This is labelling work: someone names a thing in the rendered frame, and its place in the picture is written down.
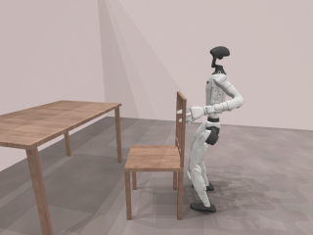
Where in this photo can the robot left forearm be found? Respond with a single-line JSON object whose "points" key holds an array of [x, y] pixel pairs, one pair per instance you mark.
{"points": [[223, 107]]}

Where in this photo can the chair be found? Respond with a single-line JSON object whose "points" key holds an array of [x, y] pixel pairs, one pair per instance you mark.
{"points": [[159, 158]]}

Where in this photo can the robot left hand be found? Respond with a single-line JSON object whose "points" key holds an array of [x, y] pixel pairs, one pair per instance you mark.
{"points": [[196, 112]]}

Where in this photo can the robot left upper arm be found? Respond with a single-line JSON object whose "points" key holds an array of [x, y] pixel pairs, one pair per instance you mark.
{"points": [[222, 81]]}

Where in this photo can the table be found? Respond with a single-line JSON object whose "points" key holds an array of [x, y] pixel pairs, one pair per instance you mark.
{"points": [[29, 128]]}

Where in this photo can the robot right hand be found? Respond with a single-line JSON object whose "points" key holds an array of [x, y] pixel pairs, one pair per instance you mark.
{"points": [[188, 121]]}

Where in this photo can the robot right shin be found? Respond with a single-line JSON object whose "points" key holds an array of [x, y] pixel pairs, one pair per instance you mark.
{"points": [[203, 171]]}

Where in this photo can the robot left thigh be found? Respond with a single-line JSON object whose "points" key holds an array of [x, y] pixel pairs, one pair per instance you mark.
{"points": [[199, 148]]}

